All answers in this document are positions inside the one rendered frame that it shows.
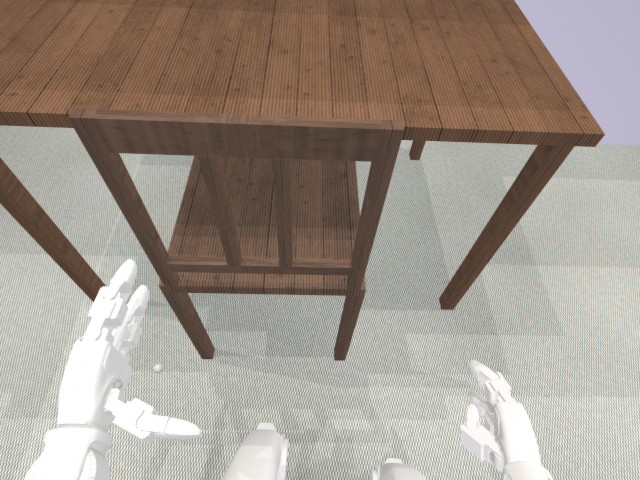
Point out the left robot shin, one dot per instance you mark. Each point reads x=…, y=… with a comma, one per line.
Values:
x=267, y=426

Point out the robot left thigh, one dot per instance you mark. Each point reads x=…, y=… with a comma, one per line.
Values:
x=262, y=455

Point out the robot left hand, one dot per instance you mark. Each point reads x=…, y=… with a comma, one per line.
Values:
x=100, y=357

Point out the left robot forearm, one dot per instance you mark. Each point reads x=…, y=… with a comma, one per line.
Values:
x=73, y=452

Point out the table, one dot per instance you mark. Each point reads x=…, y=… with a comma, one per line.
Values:
x=450, y=70

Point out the chair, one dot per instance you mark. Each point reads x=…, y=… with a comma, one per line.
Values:
x=270, y=206

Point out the robot right hand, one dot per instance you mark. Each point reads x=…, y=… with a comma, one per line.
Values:
x=506, y=423

